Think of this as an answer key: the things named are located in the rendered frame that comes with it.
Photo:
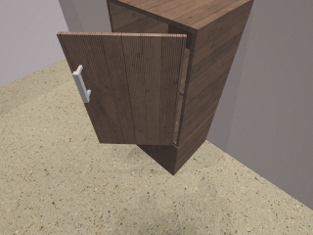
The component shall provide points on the handle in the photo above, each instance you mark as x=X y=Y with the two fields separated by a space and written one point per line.
x=80 y=85

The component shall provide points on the cupboard door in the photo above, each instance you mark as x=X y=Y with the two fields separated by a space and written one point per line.
x=135 y=81

